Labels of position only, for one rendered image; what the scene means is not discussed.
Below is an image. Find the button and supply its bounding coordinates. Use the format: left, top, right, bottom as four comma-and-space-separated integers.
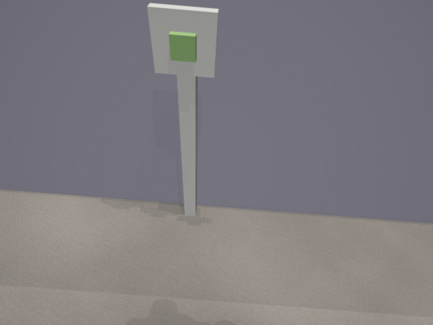
169, 31, 196, 62

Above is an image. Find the panel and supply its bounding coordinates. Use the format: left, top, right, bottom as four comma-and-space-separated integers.
147, 3, 219, 217

